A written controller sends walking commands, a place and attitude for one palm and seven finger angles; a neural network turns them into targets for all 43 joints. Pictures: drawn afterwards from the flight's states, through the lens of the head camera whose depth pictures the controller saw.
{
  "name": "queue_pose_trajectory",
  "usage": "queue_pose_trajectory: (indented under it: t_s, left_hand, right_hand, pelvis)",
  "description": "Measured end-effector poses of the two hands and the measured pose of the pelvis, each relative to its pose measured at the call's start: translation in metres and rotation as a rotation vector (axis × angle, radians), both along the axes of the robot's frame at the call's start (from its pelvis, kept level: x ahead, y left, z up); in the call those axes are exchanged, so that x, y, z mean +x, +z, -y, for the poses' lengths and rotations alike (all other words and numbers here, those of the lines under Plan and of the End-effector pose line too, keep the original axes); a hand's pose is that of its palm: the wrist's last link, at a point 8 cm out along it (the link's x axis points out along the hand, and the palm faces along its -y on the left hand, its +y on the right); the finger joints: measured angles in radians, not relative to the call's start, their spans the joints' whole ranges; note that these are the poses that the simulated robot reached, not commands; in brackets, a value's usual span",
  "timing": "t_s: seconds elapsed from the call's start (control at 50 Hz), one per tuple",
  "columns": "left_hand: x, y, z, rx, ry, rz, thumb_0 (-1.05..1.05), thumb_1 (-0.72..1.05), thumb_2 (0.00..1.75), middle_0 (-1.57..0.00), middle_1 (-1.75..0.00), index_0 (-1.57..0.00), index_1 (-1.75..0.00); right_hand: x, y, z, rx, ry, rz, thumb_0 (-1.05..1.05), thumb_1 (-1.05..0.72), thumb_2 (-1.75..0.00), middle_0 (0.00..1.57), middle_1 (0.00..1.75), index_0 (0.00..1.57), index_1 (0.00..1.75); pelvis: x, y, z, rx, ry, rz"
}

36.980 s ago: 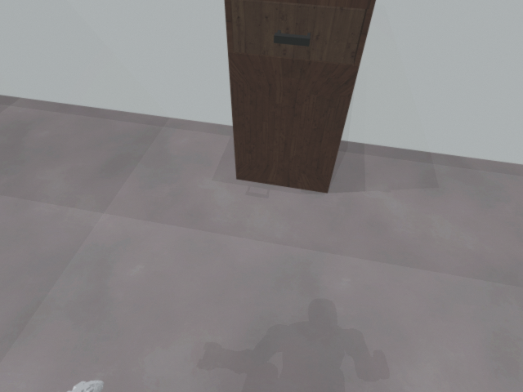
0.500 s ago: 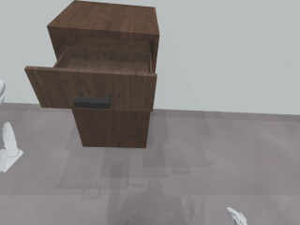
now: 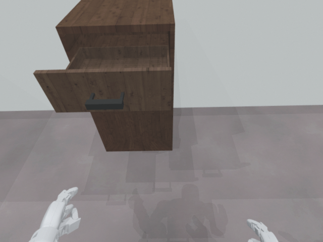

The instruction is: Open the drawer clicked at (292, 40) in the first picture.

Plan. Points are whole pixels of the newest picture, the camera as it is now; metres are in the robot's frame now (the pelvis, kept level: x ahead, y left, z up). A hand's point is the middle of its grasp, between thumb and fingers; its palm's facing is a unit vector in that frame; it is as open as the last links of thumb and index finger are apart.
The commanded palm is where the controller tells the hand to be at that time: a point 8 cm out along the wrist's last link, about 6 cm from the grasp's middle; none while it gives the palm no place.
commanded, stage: let the arm hang, fingers relaxed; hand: left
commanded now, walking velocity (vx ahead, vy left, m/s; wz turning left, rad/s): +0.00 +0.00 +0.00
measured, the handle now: (106, 99) +0.56 +0.21 +0.04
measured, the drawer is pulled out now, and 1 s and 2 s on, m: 0.30 0.30 0.30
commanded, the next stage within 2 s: look to check the result in 0.92 s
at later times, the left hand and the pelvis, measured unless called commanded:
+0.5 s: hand out of the picture -0.02 +0.24 -0.15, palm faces +0.01 -0.95 -0.32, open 7.4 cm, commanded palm none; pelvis +0.00 +0.00 +0.02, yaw +1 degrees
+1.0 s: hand out of the picture +0.11 +0.25 -0.13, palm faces -0.03 -0.94 -0.33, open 7.4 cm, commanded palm none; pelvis +0.01 +0.01 +0.03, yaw +1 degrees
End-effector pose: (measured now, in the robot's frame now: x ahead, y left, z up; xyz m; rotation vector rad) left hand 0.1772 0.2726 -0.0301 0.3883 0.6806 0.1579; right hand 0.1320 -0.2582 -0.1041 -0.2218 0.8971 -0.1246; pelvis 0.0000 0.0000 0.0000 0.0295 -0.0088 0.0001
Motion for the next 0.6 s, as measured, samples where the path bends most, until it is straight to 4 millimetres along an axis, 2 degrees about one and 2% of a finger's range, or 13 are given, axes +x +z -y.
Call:
queue_pose_trajectory:
  t_s: [0.06,0.12,0.18,0.22,0.3,0.36,0.42,0.5,0.6]
  left_hand:
    - [-0.061,-0.062,0.027,-0.108,0.021,-0.318,0.01,0.90,0.90,-0.20,-0.30,-0.20,-0.30]
    - [-0.123,-0.093,0.051,-0.200,0.064,-0.537,0.01,0.91,0.90,-0.20,-0.30,-0.20,-0.30]
    - [-0.173,-0.102,0.051,-0.227,0.147,-0.674,0.01,0.94,0.90,-0.21,-0.30,-0.21,-0.30]
    - [-0.199,-0.101,0.047,-0.230,0.191,-0.738,0.01,0.94,0.90,-0.21,-0.30,-0.21,-0.30]
    - [-0.231,-0.095,0.032,-0.200,0.257,-0.816,0.01,0.93,0.90,-0.21,-0.30,-0.21,-0.30]
    - [-0.237,-0.089,0.018,-0.163,0.282,-0.828,0.01,0.92,0.90,-0.21,-0.30,-0.21,-0.30]
    - [-0.229,-0.084,0.003,-0.128,0.290,-0.802,0.01,0.91,0.90,-0.21,-0.30,-0.21,-0.30]
    - [-0.203,-0.078,-0.013,-0.090,0.278,-0.722,0.01,0.91,0.90,-0.20,-0.30,-0.20,-0.30]
    - [-0.156,-0.070,-0.025,-0.062,0.240,-0.596,0.00,0.90,0.90,-0.20,-0.30,-0.20,-0.30]
  right_hand:
    - [-0.024,-0.004,0.007,-0.009,-0.027,-0.102,0.01,-0.91,-0.90,0.21,0.30,0.20,0.30]
    - [-0.056,-0.006,0.012,-0.035,-0.043,-0.238,0.01,-0.91,-0.90,0.21,0.30,0.20,0.30]
    - [-0.089,-0.005,0.015,-0.057,-0.054,-0.375,0.01,-0.91,-0.90,0.21,0.30,0.20,0.30]
    - [-0.107,-0.004,0.016,-0.066,-0.061,-0.448,0.01,-0.91,-0.90,0.21,0.30,0.20,0.30]
    - [-0.130,-0.004,0.015,-0.069,-0.078,-0.532,0.01,-0.91,-0.90,0.20,0.30,0.20,0.30]
    - [-0.136,-0.007,0.012,-0.060,-0.086,-0.548,0.01,-0.91,-0.90,0.20,0.30,0.20,0.30]
    - [-0.133,-0.010,0.009,-0.046,-0.086,-0.536,0.01,-0.91,-0.90,0.21,0.30,0.20,0.30]
    - [-0.121,-0.013,0.005,-0.029,-0.081,-0.492,0.01,-0.91,-0.90,0.21,0.30,0.20,0.30]
    - [-0.098,-0.012,0.006,-0.025,-0.072,-0.418,0.01,-0.91,-0.90,0.21,0.30,0.20,0.30]
  pelvis:
    - [-0.001,0.004,0.003,-0.015,0.009,0.021]
    - [-0.001,0.009,0.005,-0.026,0.011,0.031]
    - [-0.001,0.014,0.008,-0.035,0.015,0.032]
    - [-0.001,0.017,0.008,-0.039,0.019,0.030]
    - [-0.002,0.020,0.007,-0.043,0.024,0.032]
    - [-0.003,0.021,0.006,-0.043,0.024,0.035]
    - [-0.004,0.021,0.004,-0.041,0.025,0.037]
    - [-0.004,0.021,0.001,-0.039,0.024,0.042]
    - [-0.003,0.022,-0.001,-0.036,0.022,0.045]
